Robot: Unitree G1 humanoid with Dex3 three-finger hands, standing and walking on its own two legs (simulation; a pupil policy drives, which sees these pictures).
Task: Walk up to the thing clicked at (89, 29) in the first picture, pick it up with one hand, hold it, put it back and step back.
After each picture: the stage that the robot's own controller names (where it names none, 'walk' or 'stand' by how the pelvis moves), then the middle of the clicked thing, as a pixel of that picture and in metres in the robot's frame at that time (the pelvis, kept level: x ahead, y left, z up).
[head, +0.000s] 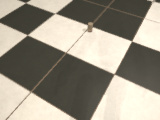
stand; (90, 27) +1.66 -0.12 -0.72
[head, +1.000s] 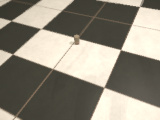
walk; (76, 39) +1.53 +0.19 -0.70
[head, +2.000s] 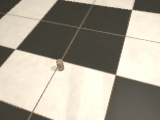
walk; (60, 65) +0.98 +0.30 -0.71
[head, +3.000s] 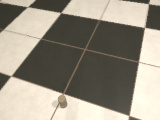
walk; (62, 101) +0.61 +0.23 -0.71
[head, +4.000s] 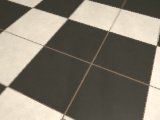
walk; out of the picture +0.41 +0.14 -0.70
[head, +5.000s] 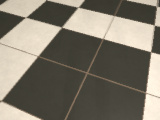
stand; out of the picture +0.35 +0.15 -0.72
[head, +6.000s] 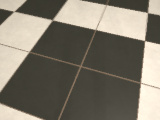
stand; out of the picture +0.31 +0.19 -0.71
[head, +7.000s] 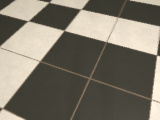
stand; out of the picture +0.27 +0.17 -0.72
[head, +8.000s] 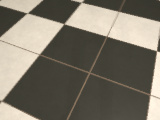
stand; out of the picture +0.28 +0.16 -0.72
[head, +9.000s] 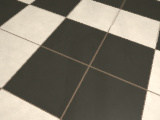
stand; out of the picture +0.35 +0.11 -0.71
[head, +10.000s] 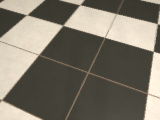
stand; out of the picture +0.32 +0.15 -0.72
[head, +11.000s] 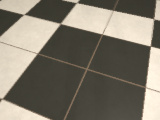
stand; out of the picture +0.35 +0.16 -0.72
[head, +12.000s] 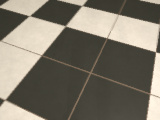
stand; out of the picture +0.33 +0.14 -0.73
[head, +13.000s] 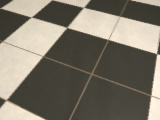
stand; out of the picture +0.34 +0.13 -0.73
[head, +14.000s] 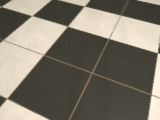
go down; out of the picture +0.34 +0.13 -0.73
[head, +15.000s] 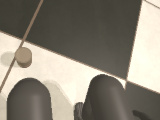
go down; (24, 58) +0.43 +0.18 -0.31
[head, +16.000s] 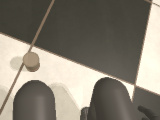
approach; (32, 62) +0.43 +0.18 -0.31
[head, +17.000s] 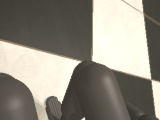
close in; out of the picture +0.42 +0.22 -0.23
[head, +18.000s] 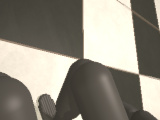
close; out of the picture +0.42 +0.23 -0.23
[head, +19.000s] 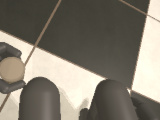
lift; (12, 73) +0.33 +0.24 -0.09
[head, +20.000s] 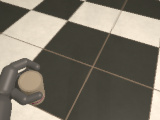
hold; (33, 89) +0.31 +0.17 +0.05
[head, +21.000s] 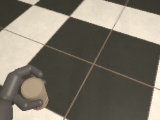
hold; (36, 94) +0.30 +0.17 +0.02
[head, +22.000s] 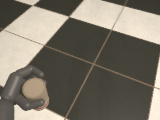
hold; (37, 95) +0.30 +0.16 +0.01
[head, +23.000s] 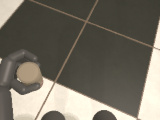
crouch; (31, 77) +0.36 +0.17 -0.05
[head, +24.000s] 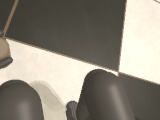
lower; out of the picture +0.42 +0.20 -0.16
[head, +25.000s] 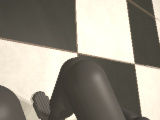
lower; out of the picture +0.43 +0.25 -0.24
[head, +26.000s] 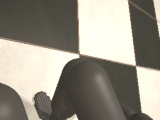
lower; out of the picture +0.43 +0.25 -0.23
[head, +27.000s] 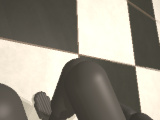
lower; out of the picture +0.43 +0.25 -0.23
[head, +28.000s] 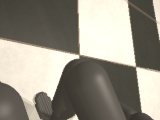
lower; out of the picture +0.42 +0.25 -0.23
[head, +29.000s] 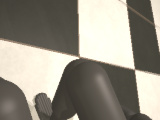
open; out of the picture +0.41 +0.23 -0.24
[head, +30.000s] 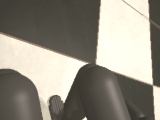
stand; out of the picture +0.41 +0.22 -0.25
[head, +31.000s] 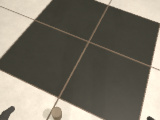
stand; (56, 114) +0.36 +0.12 -0.59
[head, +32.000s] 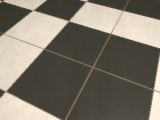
stand; out of the picture +0.35 +0.13 -0.67
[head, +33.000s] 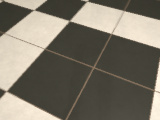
stand; out of the picture +0.35 +0.13 -0.67
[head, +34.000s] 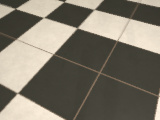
stand; out of the picture +0.38 +0.11 -0.72
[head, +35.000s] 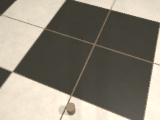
walk; (70, 109) +0.43 +0.09 -0.70
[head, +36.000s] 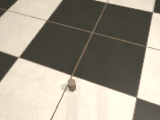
walk; (71, 85) +0.65 +0.12 -0.71
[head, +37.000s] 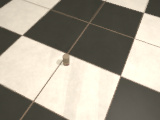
stand; (66, 60) +0.98 +0.14 -0.71
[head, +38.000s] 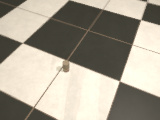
stand; (66, 66) +0.99 +0.14 -0.71
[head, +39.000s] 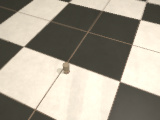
stand; (66, 68) +1.00 +0.16 -0.73
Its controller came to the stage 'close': yes
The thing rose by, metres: 0.71
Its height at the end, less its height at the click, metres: +0.00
